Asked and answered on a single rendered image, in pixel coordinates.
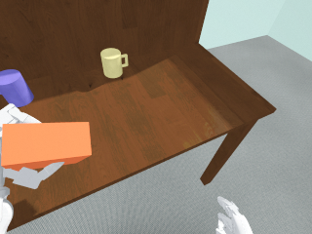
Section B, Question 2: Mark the table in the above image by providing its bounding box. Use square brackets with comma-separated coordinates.
[0, 0, 277, 232]

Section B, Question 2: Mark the robot right hand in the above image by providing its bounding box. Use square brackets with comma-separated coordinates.
[215, 196, 253, 234]

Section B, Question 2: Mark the left robot forearm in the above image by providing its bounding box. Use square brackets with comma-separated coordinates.
[0, 186, 14, 234]

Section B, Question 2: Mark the robot left hand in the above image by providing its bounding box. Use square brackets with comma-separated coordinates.
[0, 103, 65, 189]

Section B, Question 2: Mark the sponge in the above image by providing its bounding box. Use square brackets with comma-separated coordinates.
[1, 122, 92, 172]

